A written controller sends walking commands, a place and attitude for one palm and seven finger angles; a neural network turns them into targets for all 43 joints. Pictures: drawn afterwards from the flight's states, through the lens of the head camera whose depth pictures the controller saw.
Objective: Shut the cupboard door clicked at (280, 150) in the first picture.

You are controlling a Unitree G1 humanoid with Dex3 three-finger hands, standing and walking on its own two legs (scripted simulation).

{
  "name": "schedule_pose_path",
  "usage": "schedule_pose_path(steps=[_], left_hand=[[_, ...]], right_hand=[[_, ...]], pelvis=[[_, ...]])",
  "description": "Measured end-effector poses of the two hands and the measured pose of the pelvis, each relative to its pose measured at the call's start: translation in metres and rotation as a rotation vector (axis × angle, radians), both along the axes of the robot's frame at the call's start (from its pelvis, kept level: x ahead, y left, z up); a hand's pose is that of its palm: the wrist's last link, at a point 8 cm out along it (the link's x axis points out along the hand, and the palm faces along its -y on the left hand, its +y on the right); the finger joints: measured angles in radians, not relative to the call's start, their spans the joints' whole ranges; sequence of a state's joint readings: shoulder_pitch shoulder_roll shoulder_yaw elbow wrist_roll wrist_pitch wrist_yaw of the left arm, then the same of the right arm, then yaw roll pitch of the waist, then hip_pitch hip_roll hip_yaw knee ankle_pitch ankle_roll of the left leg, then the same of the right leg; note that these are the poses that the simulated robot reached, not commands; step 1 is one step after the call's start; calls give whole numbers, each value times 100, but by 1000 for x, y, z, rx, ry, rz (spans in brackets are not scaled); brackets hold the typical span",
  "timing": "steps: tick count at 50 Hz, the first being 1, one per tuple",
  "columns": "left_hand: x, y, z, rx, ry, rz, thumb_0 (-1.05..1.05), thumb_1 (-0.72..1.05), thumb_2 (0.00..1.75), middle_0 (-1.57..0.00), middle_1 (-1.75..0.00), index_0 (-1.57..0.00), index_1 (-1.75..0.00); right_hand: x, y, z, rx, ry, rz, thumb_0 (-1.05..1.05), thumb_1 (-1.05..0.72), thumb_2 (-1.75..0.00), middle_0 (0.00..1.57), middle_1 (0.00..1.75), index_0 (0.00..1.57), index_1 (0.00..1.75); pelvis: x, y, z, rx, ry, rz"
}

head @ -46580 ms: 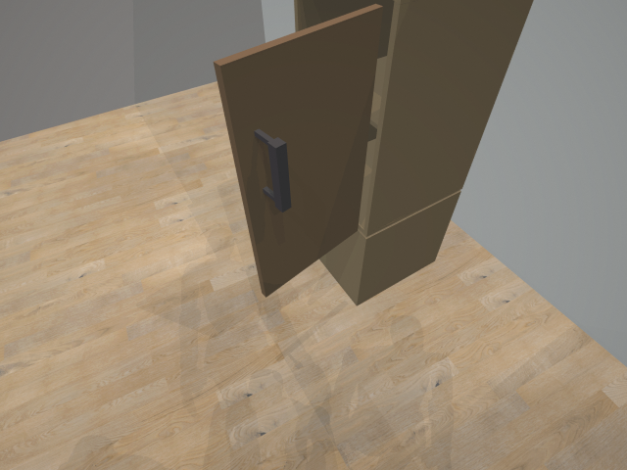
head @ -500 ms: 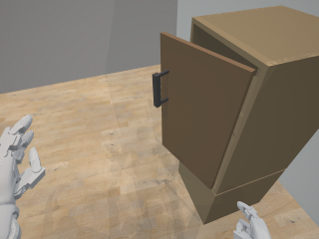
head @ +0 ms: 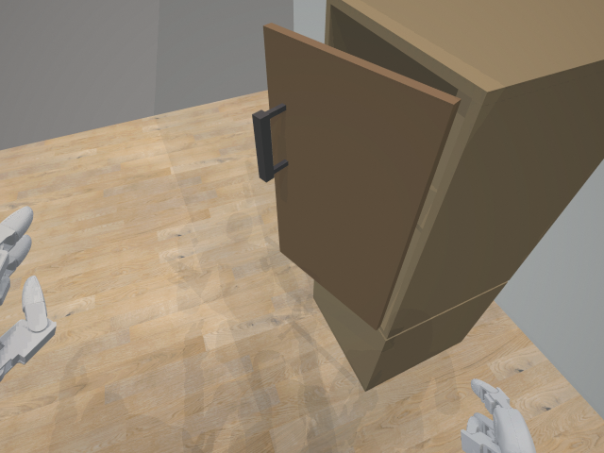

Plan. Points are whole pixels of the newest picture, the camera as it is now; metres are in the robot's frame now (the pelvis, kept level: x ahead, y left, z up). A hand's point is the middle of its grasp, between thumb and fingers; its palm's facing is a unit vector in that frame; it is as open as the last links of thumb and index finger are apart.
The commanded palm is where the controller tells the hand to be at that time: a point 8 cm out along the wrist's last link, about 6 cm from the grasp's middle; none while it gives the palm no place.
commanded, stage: step back with the hand held close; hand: left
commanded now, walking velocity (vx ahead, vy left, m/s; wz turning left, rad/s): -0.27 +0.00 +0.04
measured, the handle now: (272, 143) +0.63 +0.09 +0.06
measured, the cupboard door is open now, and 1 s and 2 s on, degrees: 20 20 20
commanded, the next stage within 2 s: stop stepping back and stand still in 1.70 s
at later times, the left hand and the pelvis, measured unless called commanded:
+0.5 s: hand out of the picture +0.13 +0.28 +0.16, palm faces +0.46 -0.77 -0.45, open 7.4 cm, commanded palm +0.07 +0.31 +0.18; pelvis -0.07 +0.01 -0.02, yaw +1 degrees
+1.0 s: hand out of the picture +0.11 +0.27 +0.18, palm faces +0.47 -0.75 -0.46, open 7.4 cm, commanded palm +0.05 +0.31 +0.18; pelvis -0.09 +0.01 -0.03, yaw +0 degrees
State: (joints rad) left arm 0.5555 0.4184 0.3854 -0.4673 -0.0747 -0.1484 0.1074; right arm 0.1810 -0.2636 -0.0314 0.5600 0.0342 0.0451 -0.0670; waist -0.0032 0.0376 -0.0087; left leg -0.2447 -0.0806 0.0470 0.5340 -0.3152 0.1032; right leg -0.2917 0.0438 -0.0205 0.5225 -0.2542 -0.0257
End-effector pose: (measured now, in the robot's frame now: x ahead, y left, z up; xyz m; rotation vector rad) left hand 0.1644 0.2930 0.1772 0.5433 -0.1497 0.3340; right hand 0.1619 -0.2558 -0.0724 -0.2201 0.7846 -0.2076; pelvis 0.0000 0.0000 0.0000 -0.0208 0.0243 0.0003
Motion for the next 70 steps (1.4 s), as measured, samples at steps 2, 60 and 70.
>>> schedule_pose_path(steps=[2, 60, 70], left_hand=[[-3, 4, 4, 22, -16, -11, 2, 89, 90, -21, -30, -22, -30], [-98, 8, 4, 76, -284, -13, 1, 89, 90, -21, -30, -22, -30], [-122, 33, 16, 126, -238, -10, 1, 88, 90, -22, -30, -22, -31]], right_hand=[[-4, 1, 3, -9, -7, -9, 1, -90, -90, 20, 30, 20, 30], [-110, 15, -15, -41, 17, 54, 1, -90, -90, 20, 30, 21, 30], [-109, 30, 4, -85, 6, 54, 1, -90, -90, 20, 30, 21, 30]], pelvis=[[-5, 2, -1, 2, -2, -5], [-97, 3, -25, -3, -15, 44], [-96, 14, -12, -69, 9, 65]])
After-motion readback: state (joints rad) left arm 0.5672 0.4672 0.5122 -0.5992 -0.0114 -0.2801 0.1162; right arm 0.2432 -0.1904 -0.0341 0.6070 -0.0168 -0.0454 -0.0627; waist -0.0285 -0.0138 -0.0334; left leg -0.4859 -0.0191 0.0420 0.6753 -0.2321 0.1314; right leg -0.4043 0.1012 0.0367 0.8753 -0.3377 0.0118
